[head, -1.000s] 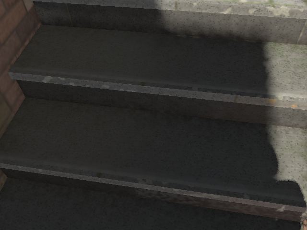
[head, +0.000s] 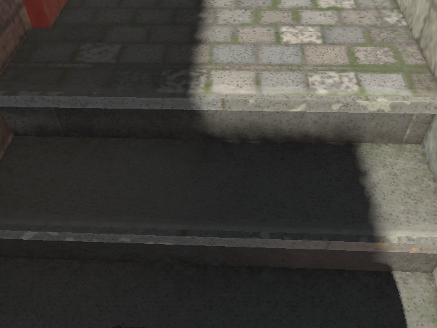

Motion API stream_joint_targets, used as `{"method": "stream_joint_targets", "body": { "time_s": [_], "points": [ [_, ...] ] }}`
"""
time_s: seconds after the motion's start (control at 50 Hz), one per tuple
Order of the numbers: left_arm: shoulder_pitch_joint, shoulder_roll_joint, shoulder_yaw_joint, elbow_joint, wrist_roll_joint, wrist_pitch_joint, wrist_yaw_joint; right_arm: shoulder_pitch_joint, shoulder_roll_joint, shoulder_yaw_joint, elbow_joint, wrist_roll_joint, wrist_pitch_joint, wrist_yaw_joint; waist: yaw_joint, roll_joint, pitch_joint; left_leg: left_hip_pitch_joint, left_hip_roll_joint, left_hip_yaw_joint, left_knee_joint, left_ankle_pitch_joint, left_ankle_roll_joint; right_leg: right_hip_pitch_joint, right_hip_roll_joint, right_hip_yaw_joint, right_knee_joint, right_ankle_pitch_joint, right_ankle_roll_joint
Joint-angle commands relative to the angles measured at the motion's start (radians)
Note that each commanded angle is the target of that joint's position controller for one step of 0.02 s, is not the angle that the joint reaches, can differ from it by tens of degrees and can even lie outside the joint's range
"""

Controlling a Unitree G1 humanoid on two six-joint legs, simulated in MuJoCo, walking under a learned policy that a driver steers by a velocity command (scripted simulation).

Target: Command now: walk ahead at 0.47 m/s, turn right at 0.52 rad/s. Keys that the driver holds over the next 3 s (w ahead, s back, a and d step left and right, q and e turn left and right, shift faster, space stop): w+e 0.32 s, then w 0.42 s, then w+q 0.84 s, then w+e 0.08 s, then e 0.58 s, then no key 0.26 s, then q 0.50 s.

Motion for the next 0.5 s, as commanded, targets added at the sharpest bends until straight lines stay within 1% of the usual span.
{"method": "stream_joint_targets", "body": {
  "time_s": [0.02, 0.04, 0.06, 0.08, 0.1, 0.12, 0.14, 0.16, 0.18, 0.2, 0.22, 0.24, 0.26, 0.28, 0.3, 0.32, 0.34, 0.36, 0.38, 0.4, 0.42, 0.44, 0.46, 0.48, 0.5],
  "points": [
    [0.652, 0.166, 0.065, 0.265, 0.039, -0.046, 0.017, -0.087, 0.020, -0.011, -0.087, 0.058, 0.011, -0.023, 0.146, -0.232, 0.105, -0.887, -0.107, -0.209, 1.049, 0.058, 0.065, 0.585, -0.259, 0.873, -0.665, -0.280, -0.246],
    [0.535, 0.072, 0.037, 0.285, 0.030, -0.071, 0.015, -0.141, 0.040, 0.006, -0.128, 0.042, 0.006, -0.058, 0.072, -0.173, 0.092, -0.880, -0.098, -0.226, 1.134, 0.046, 0.084, 0.490, -0.239, 0.821, -0.676, -0.206, -0.257],
    [0.395, 0.003, 0.015, 0.297, 0.023, -0.088, 0.008, -0.188, 0.050, 0.014, -0.180, 0.032, 0.009, -0.077, -0.010, -0.108, 0.104, -0.904, -0.085, -0.230, 1.154, 0.015, 0.092, 0.415, -0.218, 0.707, -0.691, -0.147, -0.233],
    [0.290, -0.052, -0.012, 0.313, 0.032, -0.094, -0.003, -0.164, 0.059, 0.023, -0.183, 0.036, 0.019, -0.093, -0.081, -0.076, 0.083, -0.899, -0.062, -0.210, 1.163, 0.046, 0.096, 0.325, -0.199, 0.621, -0.703, -0.077, -0.200],
    [0.236, -0.065, -0.025, 0.322, 0.027, -0.105, -0.011, -0.136, 0.042, 0.022, -0.183, 0.032, 0.031, -0.105, -0.118, -0.057, 0.081, -0.914, -0.029, -0.146, 1.122, 0.036, 0.085, 0.288, -0.171, 0.506, -0.705, 0.037, -0.171],
    [0.176, -0.038, -0.012, 0.298, 0.018, -0.122, -0.012, -0.136, 0.012, 0.011, -0.188, 0.055, 0.036, -0.112, -0.124, -0.073, 0.095, -0.878, -0.010, -0.075, 1.079, -0.052, 0.049, 0.213, -0.156, 0.414, -0.727, 0.124, -0.161],
    [0.184, -0.024, -0.013, 0.293, 0.050, -0.135, -0.007, -0.191, 0.017, 0.017, -0.221, 0.070, 0.028, -0.123, -0.109, -0.103, 0.070, -0.800, -0.010, -0.020, 1.017, -0.108, 0.025, 0.143, -0.110, 0.352, -0.755, 0.140, -0.145],
    [0.281, -0.017, -0.021, 0.323, 0.075, -0.140, 0.003, -0.296, 0.028, 0.024, -0.279, 0.093, 0.018, -0.133, -0.073, -0.207, 0.061, -0.837, -0.025, 0.021, 1.205, -0.243, 0.014, 0.145, -0.125, 0.407, -0.777, 0.121, -0.158],
    [0.360, -0.041, -0.030, 0.372, 0.087, -0.137, 0.009, -0.365, 0.038, 0.036, -0.287, 0.088, 0.009, -0.140, -0.057, -0.188, 0.084, -0.934, -0.031, -0.005, 1.217, -0.313, 0.027, 0.220, -0.143, 0.432, -0.766, 0.081, -0.136],
    [0.506, -0.031, -0.034, 0.420, 0.088, -0.130, 0.016, -0.411, 0.045, 0.053, -0.304, 0.075, 0.001, -0.152, -0.004, -0.215, 0.073, -1.062, -0.032, -0.047, 1.248, -0.372, 0.041, 0.342, -0.173, 0.500, -0.748, 0.061, -0.134],
    [0.576, -0.028, -0.034, 0.451, 0.103, -0.126, 0.018, -0.452, 0.042, 0.060, -0.324, 0.072, -0.007, -0.156, 0.021, -0.181, 0.068, -1.159, -0.020, -0.068, 1.196, -0.398, 0.049, 0.465, -0.190, 0.515, -0.723, 0.058, -0.116],
    [0.584, 0.016, -0.034, 0.454, 0.124, -0.129, 0.008, -0.505, 0.039, 0.071, -0.356, 0.073, -0.006, -0.166, 0.031, -0.136, 0.044, -1.118, -0.005, -0.040, 1.007, -0.319, 0.018, 0.490, -0.189, 0.532, -0.736, 0.068, -0.107],
    [0.578, 0.025, -0.033, 0.436, 0.115, -0.132, 0.008, -0.542, 0.032, 0.071, -0.375, 0.080, -0.007, -0.175, 0.046, -0.157, 0.063, -1.087, 0.017, -0.043, 0.935, -0.320, 0.002, 0.476, -0.199, 0.546, -0.746, 0.123, -0.115],
    [0.361, 0.095, -0.012, 0.333, 0.073, -0.114, -0.011, -0.654, 0.025, 0.081, -0.437, 0.084, 0.014, -0.173, -0.006, -0.096, 0.083, -0.706, 0.012, 0.067, 0.584, -0.532, -0.053, 0.175, -0.199, 0.468, -0.927, 0.142, -0.128],
    [0.376, 0.138, 0.003, 0.303, 0.018, -0.112, -0.014, -0.779, 0.055, 0.096, -0.491, 0.081, 0.027, -0.166, 0.017, -0.171, 0.081, -0.459, -0.022, 0.111, 0.457, -0.709, -0.116, -0.001, -0.224, 0.553, -1.042, 0.106, -0.172],
    [0.348, 0.200, 0.013, 0.277, 0.010, -0.125, -0.019, -0.690, 0.094, 0.096, -0.486, 0.095, 0.016, -0.136, -0.044, -0.284, 0.089, -0.254, -0.089, 0.201, 0.563, -0.504, -0.142, -0.020, -0.303, 0.564, -1.029, 0.722, -0.243],
    [0.290, 0.268, 0.037, 0.253, 0.004, -0.134, -0.021, -0.529, 0.030, 0.078, -0.403, 0.105, 0.017, -0.116, -0.102, -0.277, 0.024, -0.266, -0.129, 0.176, 0.410, -0.395, -0.140, 0.226, -0.333, 0.502, -0.903, 1.247, -0.224],
    [0.302, 0.294, 0.060, 0.237, 0.001, -0.147, -0.024, -0.410, -0.065, 0.041, -0.350, 0.096, 0.003, -0.106, -0.124, -0.261, -0.045, -0.256, -0.174, 0.160, 0.207, -0.367, -0.098, 0.480, -0.296, 0.410, -0.724, 1.595, -0.177],
    [0.403, 0.209, 0.063, 0.291, 0.035, -0.166, -0.035, -0.214, -0.099, 0.028, -0.277, 0.060, 0.001, -0.108, -0.128, -0.153, -0.195, 0.020, -0.095, -0.098, 0.089, -0.116, 0.023, 0.391, -0.221, 0.392, -0.399, 1.624, -0.111],
    [0.583, 0.056, 0.030, 0.337, 0.104, -0.155, -0.070, 0.071, -0.150, 0.007, -0.180, 0.053, 0.007, -0.104, -0.161, 0.153, -0.441, 0.456, 0.115, -0.637, -0.195, -0.168, 0.251, 0.059, -0.085, 0.380, -0.081, 1.005, -0.079],
    [0.491, 0.073, 0.061, 0.391, 0.065, -0.122, -0.093, 0.224, -0.177, -0.006, -0.134, 0.041, 0.021, -0.111, -0.255, 0.230, -0.218, 0.290, 0.252, -1.043, -0.503, -0.632, 0.286, -0.151, 0.004, 0.420, 0.540, 0.440, -0.059],
    [0.396, 0.078, 0.071, 0.368, 0.033, -0.111, -0.087, 0.150, -0.179, -0.008, -0.091, 0.059, -0.006, -0.123, -0.199, 0.135, 0.005, 0.101, 0.210, -0.931, -0.500, -0.914, 0.176, -0.317, -0.039, 0.415, 0.793, 0.546, -0.084],
    [0.320, 0.081, 0.080, 0.348, 0.027, -0.112, -0.062, 0.031, -0.148, -0.012, -0.079, 0.089, -0.024, -0.126, -0.131, 0.036, 0.079, -0.003, 0.223, -0.750, -0.449, -0.789, 0.155, -0.372, -0.067, 0.362, 0.847, 0.543, -0.095],
    [0.225, 0.084, 0.079, 0.308, 0.041, -0.112, -0.030, -0.056, 0.010, 0.020, -0.061, 0.081, -0.026, -0.124, -0.092, -0.141, 0.026, -0.035, 0.220, -0.608, -0.436, -0.575, 0.148, -0.337, -0.080, 0.369, 0.865, 0.536, -0.131],
    [0.168, 0.060, 0.065, 0.265, 0.050, -0.094, -0.023, -0.120, 0.138, 0.054, -0.037, 0.085, -0.028, -0.130, -0.046, -0.150, -0.005, -0.075, 0.219, -0.532, -0.454, -0.429, 0.131, -0.315, -0.101, 0.372, 0.936, 0.540, -0.149]
  ]
}}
